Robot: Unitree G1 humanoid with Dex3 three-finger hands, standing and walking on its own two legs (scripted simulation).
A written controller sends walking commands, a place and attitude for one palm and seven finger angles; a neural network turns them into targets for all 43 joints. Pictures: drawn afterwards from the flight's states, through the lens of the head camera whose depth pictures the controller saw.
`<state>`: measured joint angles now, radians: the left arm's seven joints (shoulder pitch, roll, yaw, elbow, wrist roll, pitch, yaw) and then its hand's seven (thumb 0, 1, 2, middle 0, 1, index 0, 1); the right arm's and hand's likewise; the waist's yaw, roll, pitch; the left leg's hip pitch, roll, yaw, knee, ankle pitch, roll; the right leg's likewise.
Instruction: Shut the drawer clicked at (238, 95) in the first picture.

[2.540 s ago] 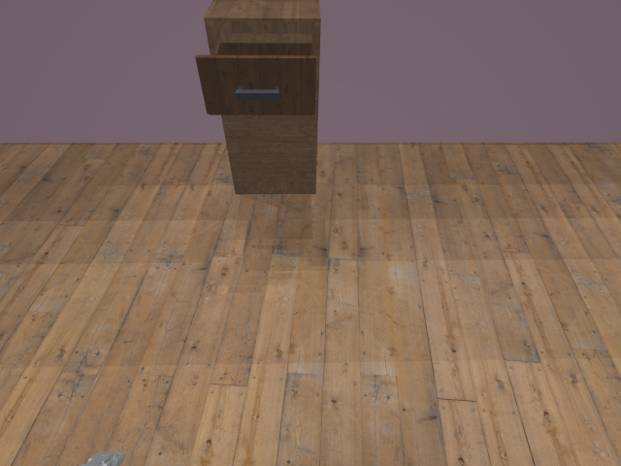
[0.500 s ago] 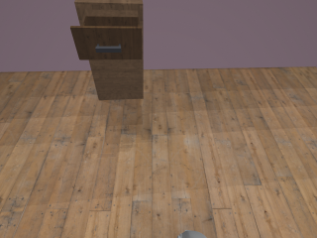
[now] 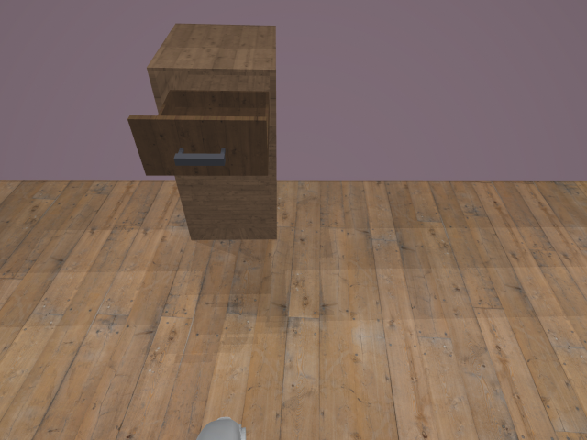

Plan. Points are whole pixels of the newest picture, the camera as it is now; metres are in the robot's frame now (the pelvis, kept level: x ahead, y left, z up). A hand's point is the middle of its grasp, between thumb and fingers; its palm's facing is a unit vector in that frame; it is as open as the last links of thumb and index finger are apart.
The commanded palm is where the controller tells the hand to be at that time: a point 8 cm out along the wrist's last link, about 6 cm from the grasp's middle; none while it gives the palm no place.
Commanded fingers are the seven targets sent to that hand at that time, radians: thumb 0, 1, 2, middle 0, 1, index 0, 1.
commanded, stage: walk to a spot facing it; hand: left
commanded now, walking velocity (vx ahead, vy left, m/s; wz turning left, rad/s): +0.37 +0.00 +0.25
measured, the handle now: (201, 155) +0.82 +0.28 -0.08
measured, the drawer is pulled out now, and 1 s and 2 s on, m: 0.30 0.30 0.30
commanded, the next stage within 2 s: take the last steps up to it in 0.26 s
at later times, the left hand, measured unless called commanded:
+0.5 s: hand (145, 433) +0.18 +0.25 -0.18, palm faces +0.13 -0.98 -0.16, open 7.4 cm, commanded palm none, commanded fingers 0.00 0.90 0.90 -0.20 -0.30 -0.20 -0.30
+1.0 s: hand (198, 335) +0.35 +0.20 -0.16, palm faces +0.13 -0.97 -0.21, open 7.2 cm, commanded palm none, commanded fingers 0.00 0.90 0.90 -0.20 -0.30 -0.20 -0.30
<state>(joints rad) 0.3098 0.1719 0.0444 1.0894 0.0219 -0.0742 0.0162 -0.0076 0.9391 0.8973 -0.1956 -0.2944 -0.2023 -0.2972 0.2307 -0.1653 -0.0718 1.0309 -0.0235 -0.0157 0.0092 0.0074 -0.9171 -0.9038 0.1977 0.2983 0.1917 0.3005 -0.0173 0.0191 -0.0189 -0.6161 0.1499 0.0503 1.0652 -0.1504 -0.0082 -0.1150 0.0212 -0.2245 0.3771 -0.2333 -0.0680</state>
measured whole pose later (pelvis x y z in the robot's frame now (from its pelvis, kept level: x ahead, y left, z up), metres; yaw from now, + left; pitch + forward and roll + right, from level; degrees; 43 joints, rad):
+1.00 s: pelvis +0.34 +0.01 +0.00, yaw +4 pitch -2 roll +0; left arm 0.30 0.15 0.05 1.08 0.02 -0.06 0.02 -0.01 0.94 0.90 -0.20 -0.29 -0.20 -0.30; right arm 0.32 -0.16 -0.07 1.10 -0.03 0.00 0.01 0.01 -0.91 -0.90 0.20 0.30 0.19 0.30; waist -0.02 0.03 0.01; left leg -0.50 0.12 0.06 1.05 -0.25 0.00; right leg -0.15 -0.01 -0.19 0.37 -0.19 -0.06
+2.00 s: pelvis +0.48 +0.06 +0.00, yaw +6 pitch -1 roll +1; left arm 0.12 0.13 0.04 1.04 0.03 0.01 0.05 -0.01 0.92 0.90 -0.20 -0.30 -0.21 -0.30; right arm 0.28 -0.15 -0.05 1.09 0.00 0.03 -0.03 0.01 -0.91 -0.90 0.20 0.30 0.19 0.30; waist 0.00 0.02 0.06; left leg -0.25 0.03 0.05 0.73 -0.47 -0.03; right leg -0.33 -0.06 -0.12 0.47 -0.12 -0.04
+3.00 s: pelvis +0.45 +0.04 +0.00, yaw +5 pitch -2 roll +0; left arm 0.33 0.09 0.00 1.17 0.00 -0.02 0.05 0.00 0.91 0.90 -0.20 -0.29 -0.20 -0.30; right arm 0.31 -0.10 0.00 1.17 -0.01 0.00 -0.05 0.01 -0.91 -0.90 0.20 0.30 0.19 0.30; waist 0.00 0.02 0.02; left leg -0.14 0.07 0.04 0.40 -0.23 -0.05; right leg -0.10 0.06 -0.09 0.38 -0.26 -0.09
